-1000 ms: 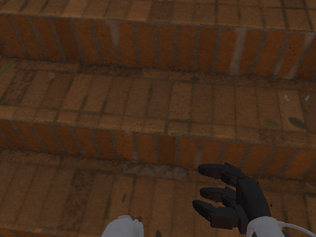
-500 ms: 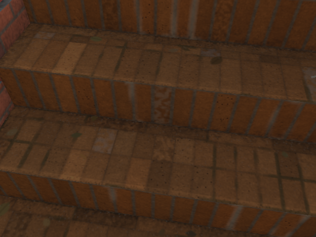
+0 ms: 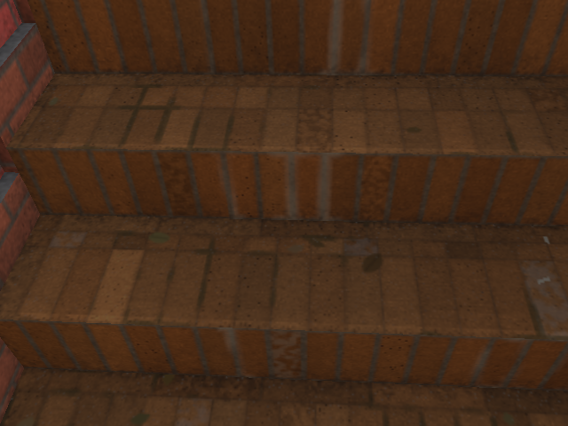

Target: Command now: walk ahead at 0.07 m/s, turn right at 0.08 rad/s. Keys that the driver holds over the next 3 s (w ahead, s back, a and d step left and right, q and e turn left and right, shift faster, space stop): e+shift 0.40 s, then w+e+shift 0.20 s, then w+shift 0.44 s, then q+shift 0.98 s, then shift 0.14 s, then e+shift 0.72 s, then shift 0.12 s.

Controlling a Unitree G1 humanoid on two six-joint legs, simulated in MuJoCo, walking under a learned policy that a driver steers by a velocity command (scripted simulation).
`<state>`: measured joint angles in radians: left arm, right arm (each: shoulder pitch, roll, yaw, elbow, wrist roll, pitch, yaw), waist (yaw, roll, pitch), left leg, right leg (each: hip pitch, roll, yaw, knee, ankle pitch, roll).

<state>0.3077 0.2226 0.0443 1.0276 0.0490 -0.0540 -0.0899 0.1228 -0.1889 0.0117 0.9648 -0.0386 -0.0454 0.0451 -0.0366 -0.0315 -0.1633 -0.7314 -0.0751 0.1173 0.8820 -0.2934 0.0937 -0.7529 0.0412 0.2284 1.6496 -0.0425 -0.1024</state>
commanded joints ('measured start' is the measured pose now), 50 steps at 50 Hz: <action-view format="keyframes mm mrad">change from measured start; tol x64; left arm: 1 84 -51 -17 -2 -5 17 42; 50 -262 -36 29 -460 44 -94 40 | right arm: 1 -244 120 39 -51 28 -75 -1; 42 -459 19 34 -710 -32 -7 -94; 47 698 -232 -106 -316 23 9 -83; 50 72 -192 -73 -413 66 20 -127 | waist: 1 148 13 6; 50 -42 442 182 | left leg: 1 115 133 -267 -450 -33 85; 14 507 371 -101 -371 114 89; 20 -110 22 -275 779 -175 -158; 40 -902 165 -385 1298 -549 2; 46 825 -33 67 491 -333 -3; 50 393 305 -1184 -620 -933 16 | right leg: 1 -139 -83 -18 12 -144 32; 17 754 -374 438 -1340 287 -379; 23 569 -189 320 -1333 -543 -222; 39 962 -319 441 -1324 -301 -232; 44 188 -220 114 -1713 -179 -93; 46 7 -125 -46 -1221 1051 -91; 48 -170 226 105 -367 -214 -13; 50 -362 160 150 145 -103 14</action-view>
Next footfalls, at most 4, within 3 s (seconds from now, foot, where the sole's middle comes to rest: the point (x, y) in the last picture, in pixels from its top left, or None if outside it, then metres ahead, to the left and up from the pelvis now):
0.28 right None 0.10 -0.14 -0.71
0.92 left None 0.42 0.07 -0.53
1.44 right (445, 277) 0.65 -0.29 -0.35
1.90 left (298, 275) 0.68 -0.01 -0.35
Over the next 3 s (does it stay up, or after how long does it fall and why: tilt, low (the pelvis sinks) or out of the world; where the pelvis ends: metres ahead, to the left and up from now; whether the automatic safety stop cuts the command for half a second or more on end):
stays up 0.85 -0.19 0.60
